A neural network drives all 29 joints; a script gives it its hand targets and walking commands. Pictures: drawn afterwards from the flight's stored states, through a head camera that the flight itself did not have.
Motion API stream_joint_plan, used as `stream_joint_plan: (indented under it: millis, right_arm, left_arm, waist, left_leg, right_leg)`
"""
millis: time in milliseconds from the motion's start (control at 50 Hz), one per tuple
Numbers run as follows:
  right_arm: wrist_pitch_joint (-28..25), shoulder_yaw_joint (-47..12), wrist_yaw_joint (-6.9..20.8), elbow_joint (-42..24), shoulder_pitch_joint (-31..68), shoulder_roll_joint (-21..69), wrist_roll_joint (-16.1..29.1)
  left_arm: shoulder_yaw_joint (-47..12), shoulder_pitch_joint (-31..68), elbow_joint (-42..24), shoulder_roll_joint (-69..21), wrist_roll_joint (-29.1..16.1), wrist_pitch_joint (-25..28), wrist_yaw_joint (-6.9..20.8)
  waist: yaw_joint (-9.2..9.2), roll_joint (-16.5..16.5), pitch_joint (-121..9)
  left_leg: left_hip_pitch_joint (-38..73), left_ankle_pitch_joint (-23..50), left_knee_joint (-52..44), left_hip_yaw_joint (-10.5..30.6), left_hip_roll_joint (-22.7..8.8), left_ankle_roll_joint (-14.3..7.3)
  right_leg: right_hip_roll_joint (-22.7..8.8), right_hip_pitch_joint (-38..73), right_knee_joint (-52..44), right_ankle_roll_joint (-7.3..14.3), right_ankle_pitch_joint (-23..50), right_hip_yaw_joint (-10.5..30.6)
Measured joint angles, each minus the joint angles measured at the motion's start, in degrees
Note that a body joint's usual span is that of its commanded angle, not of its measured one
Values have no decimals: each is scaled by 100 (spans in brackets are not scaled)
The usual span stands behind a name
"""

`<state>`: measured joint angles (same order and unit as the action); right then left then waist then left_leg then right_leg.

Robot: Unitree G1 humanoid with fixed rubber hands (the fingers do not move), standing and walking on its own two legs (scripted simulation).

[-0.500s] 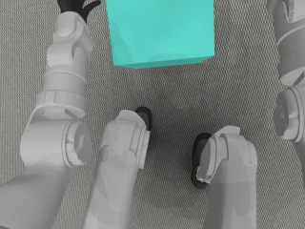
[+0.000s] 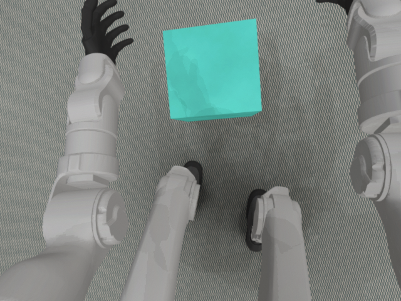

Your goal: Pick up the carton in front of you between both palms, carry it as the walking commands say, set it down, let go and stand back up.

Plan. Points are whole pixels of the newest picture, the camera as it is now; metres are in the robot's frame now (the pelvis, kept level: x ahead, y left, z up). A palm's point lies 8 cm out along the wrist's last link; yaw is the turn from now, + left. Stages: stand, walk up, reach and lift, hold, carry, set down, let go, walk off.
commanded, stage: set down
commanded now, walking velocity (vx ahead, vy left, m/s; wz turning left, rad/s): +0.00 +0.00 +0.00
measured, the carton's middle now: (214, 81) +0.51 +0.08 -0.41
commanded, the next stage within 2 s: let go in 0.28 s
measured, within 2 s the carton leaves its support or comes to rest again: neither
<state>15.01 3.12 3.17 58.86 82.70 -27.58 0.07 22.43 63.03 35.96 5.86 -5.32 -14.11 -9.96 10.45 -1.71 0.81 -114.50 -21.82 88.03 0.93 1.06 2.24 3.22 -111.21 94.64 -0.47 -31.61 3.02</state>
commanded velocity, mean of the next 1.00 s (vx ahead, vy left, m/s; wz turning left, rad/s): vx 0.00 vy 0.00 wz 0.00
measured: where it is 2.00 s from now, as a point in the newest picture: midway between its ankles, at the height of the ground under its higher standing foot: (221, 215)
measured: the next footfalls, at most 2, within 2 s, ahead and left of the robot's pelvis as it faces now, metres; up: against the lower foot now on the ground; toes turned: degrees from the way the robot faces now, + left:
none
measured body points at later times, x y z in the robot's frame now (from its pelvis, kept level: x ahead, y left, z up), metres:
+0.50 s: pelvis +0.03 +0.00 +0.13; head +0.33 +0.00 +0.46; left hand +0.47 +0.24 +0.01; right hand +0.57 -0.15 +0.02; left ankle +0.12 +0.13 -0.50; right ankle +0.06 -0.12 -0.50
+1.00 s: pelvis +0.09 +0.02 +0.22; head +0.23 +0.01 +0.65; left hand +0.31 +0.26 +0.14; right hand +0.39 -0.19 +0.12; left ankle +0.12 +0.13 -0.50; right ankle +0.06 -0.12 -0.50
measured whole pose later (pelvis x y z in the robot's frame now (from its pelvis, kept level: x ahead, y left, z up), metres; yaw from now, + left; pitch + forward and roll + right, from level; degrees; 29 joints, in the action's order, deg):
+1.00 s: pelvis +0.09 +0.02 +0.22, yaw -1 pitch +18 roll -1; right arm 1.6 9.0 -2.0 34.6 10.1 -10.2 -3.3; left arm 1.9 -2.4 23.0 10.8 -1.2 -2.5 4.3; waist 6.7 1.4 -1.1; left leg -41.4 -14.3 37.7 1.0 1.3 -0.6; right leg 0.7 -36.3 38.1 -1.5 -19.9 3.9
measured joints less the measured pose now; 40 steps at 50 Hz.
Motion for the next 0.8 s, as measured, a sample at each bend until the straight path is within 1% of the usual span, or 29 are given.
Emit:
stream_joint_plan:
  millis: [220,320,400,460,520,580,640,720,800]
  right_arm:
    - [4,357,175,16,-294,154,-218]
    - [-78,576,241,137,-405,264,-397]
    - [-173,842,187,2,-726,487,-628]
    - [-249,1043,31,-357,-1282,777,-800]
    - [-319,1199,-226,-878,-2098,1154,-903]
    - [-372,1235,-501,-1451,-3014,1518,-908]
    - [-437,1182,-695,-1952,-3880,1769,-855]
    - [-589,1044,-782,-2335,-4826,1899,-731]
    - [-808,899,-726,-2386,-5545,1872,-597]
  left_arm:
    - [123,-363,-188,-115,269,-46,173]
    - [264,-493,-137,-209,519,36,276]
    - [297,-777,-194,-285,771,147,443]
    - [194,-1235,-319,-318,960,250,646]
    - [-24,-1888,-469,-296,1104,346,909]
    - [-311,-2580,-617,-182,1165,406,1173]
    - [-619,-3195,-724,5,1121,454,1394]
    - [-991,-3927,-779,258,952,590,1588]
    - [-1345,-4655,-815,423,727,774,1630]
  waist:
    - [-6,-78,-201]
    - [-23,-87,-248]
    - [-81,-62,-327]
    - [-152,-30,-437]
    - [-232,2,-560]
    - [-297,43,-596]
    - [-336,105,-526]
    - [-365,196,-407]
    - [-382,253,-340]
  left_leg:
    - [1108,354,-1376,68,-43,9]
    - [1621,548,-2015,69,-72,-4]
    - [1983,675,-2456,69,-98,-30]
    - [2282,744,-2768,61,-124,-63]
    - [2658,792,-3083,32,-152,-108]
    - [3159,827,-3397,-13,-173,-155]
    - [3764,852,-3698,-49,-174,-198]
    - [4598,844,-4022,-70,-149,-243]
    - [5388,799,-4284,-72,-100,-275]
  right_leg:
    - [-8,1081,-1432,44,435,-33]
    - [-5,1580,-2095,41,667,-17]
    - [2,1948,-2581,26,831,-6]
    - [12,2261,-2951,2,943,10]
    - [23,2651,-3333,-31,1044,48]
    - [26,3164,-3712,-67,1130,101]
    - [9,3788,-4074,-95,1194,142]
    - [-36,4661,-4479,-123,1224,166]
    - [-101,5490,-4806,-135,1201,167]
